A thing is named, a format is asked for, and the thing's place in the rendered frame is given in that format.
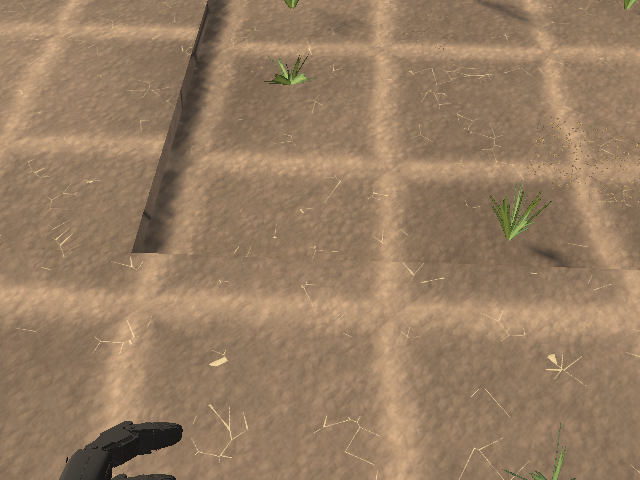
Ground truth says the robot left hand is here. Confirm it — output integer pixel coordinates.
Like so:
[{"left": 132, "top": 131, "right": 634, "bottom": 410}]
[{"left": 59, "top": 421, "right": 183, "bottom": 480}]

